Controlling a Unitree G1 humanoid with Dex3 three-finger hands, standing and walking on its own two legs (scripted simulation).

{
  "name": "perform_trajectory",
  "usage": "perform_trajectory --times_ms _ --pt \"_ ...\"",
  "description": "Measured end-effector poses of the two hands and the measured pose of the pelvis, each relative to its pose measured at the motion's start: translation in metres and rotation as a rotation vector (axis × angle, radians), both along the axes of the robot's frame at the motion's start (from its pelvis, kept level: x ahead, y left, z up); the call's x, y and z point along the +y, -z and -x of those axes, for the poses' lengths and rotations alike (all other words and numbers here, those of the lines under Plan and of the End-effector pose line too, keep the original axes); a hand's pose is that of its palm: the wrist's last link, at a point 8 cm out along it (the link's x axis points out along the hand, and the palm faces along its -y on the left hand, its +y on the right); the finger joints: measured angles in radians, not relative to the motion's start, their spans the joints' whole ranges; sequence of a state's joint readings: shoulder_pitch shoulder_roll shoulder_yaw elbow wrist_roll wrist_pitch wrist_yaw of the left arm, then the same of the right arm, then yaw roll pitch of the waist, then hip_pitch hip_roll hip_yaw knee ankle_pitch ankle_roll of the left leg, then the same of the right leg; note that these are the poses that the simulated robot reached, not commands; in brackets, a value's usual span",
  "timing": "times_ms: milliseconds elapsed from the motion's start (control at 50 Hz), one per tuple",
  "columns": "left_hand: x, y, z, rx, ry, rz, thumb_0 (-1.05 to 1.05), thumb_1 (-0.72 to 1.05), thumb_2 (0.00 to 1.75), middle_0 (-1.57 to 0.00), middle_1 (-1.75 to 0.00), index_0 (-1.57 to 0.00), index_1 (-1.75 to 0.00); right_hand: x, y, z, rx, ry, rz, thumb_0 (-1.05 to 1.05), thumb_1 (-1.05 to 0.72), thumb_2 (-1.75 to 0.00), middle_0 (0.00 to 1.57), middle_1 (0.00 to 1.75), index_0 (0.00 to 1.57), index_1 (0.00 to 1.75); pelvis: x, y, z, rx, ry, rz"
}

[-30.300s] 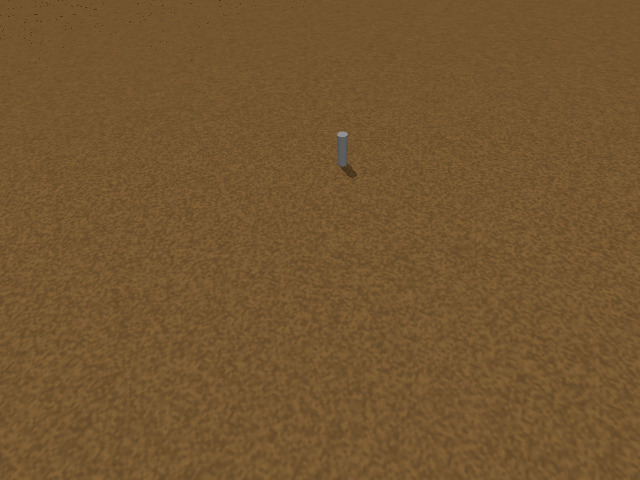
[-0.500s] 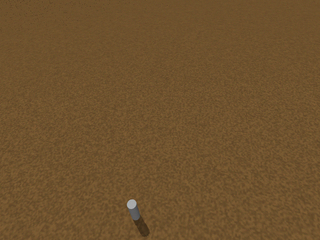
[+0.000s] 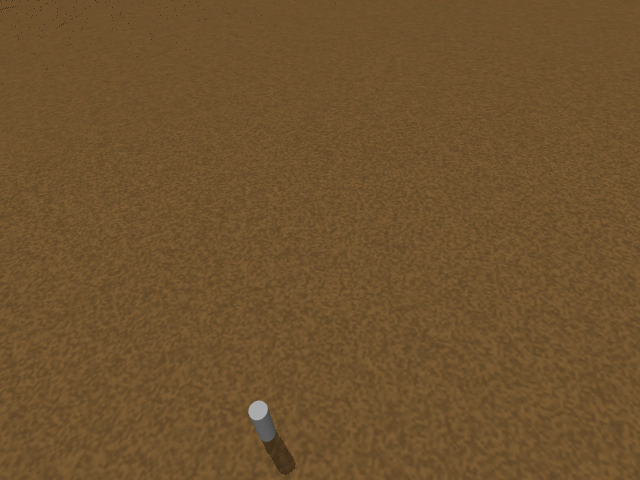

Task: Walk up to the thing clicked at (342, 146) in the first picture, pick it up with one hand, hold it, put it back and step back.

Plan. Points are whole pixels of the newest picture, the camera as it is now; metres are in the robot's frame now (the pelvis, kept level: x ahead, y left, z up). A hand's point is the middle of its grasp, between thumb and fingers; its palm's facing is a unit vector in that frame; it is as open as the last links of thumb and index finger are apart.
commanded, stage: stand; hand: left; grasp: from the side
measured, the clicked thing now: (262, 422) +0.46 +0.22 -0.69
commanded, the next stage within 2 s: step back in 0.50 s
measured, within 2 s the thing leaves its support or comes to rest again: neither
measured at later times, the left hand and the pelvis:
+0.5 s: hand out of the picture +0.08 +0.24 -0.16, palm faces -0.01 -0.94 -0.35, open 7.3 cm; pelvis +0.01 -0.01 +0.00, yaw +0 degrees
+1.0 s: hand out of the picture +0.07 +0.30 -0.18, palm faces -0.04 -0.93 -0.37, open 7.3 cm; pelvis -0.07 +0.04 -0.02, yaw +0 degrees
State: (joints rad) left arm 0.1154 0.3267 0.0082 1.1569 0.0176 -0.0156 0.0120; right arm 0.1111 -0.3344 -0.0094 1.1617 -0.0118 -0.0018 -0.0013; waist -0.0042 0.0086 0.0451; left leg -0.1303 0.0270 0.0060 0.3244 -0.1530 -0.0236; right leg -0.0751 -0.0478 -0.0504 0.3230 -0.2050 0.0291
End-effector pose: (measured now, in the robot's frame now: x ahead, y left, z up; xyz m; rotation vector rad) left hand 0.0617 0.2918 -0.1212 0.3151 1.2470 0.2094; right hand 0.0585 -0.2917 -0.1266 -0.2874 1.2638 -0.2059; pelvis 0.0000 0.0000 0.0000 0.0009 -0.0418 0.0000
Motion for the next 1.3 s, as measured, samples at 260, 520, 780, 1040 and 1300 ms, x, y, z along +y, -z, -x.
perform_trajectory --times_ms 260,520,780,1040,1300 --pt "-0.001 -0.002 -0.010 -0.005 -0.001 -0.004 0.00 0.91 0.90 -0.20 -0.30 -0.20 -0.30 -0.004 0.000 -0.011 -0.008 -0.004 0.002 0.01 -0.90 -0.90 0.20 0.30 0.20 0.30 -0.003 0.000 -0.007 0.005 0.002 -0.002" --pt "-0.004 -0.003 -0.012 -0.013 -0.005 -0.001 0.00 0.91 0.90 -0.20 -0.30 -0.20 -0.30 -0.008 -0.001 -0.013 -0.014 0.001 -0.003 0.01 -0.90 -0.90 0.20 0.30 0.20 0.30 -0.006 0.000 -0.007 0.009 0.000 0.000" --pt "0.043 0.018 -0.025 -0.081 0.034 -0.034 0.00 0.91 0.90 -0.20 -0.30 -0.20 -0.30 -0.010 0.001 0.013 -0.024 0.008 0.087 0.01 -0.90 -0.90 0.20 0.30 0.20 0.30 0.026 0.027 0.031 0.023 -0.014 0.014" --pt "0.046 0.022 0.007 -0.068 0.073 -0.023 0.00 0.91 0.90 -0.20 -0.30 -0.20 -0.30 0.021 -0.002 0.060 -0.046 0.000 0.086 0.01 -0.90 -0.90 0.20 0.30 0.20 0.30 0.037 0.022 0.075 0.022 0.023 0.016" --pt "0.033 -0.001 0.095 -0.068 0.060 -0.055 0.00 0.91 0.89 -0.20 -0.30 -0.20 -0.30 0.008 0.011 0.102 -0.095 0.012 0.035 0.01 -0.90 -0.90 0.20 0.30 0.20 0.30 0.027 0.021 0.130 0.002 0.042 -0.012"
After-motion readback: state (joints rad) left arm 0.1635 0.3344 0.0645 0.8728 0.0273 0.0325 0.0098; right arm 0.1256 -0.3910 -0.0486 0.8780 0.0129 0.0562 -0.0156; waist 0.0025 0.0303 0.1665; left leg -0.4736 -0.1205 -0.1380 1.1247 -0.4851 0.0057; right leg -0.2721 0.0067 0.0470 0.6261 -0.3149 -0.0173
